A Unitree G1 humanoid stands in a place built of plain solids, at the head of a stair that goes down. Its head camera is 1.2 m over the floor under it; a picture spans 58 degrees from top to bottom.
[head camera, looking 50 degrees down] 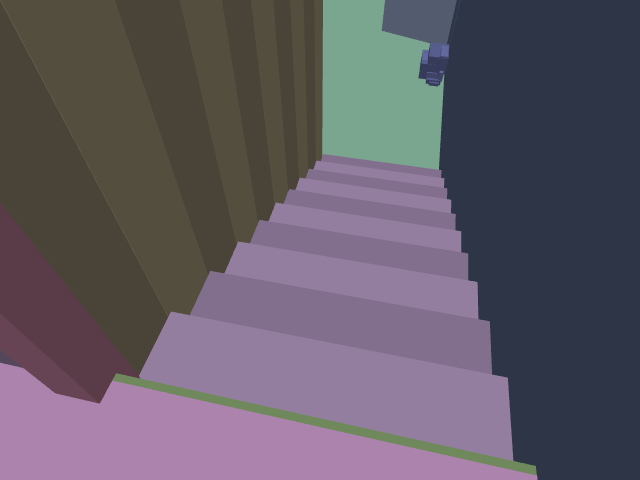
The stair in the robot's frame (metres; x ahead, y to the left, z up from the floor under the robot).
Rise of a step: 0.16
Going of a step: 0.30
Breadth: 1.17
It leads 12 degrees to the right of straight ahead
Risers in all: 11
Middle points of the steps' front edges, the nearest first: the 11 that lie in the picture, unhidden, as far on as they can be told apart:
0.39 0.03 0.00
0.68 -0.04 -0.15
0.98 -0.10 -0.31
1.27 -0.16 -0.47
1.56 -0.22 -0.62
1.86 -0.29 -0.78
2.15 -0.35 -0.94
2.44 -0.41 -1.09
2.74 -0.48 -1.25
3.03 -0.54 -1.41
3.32 -0.60 -1.56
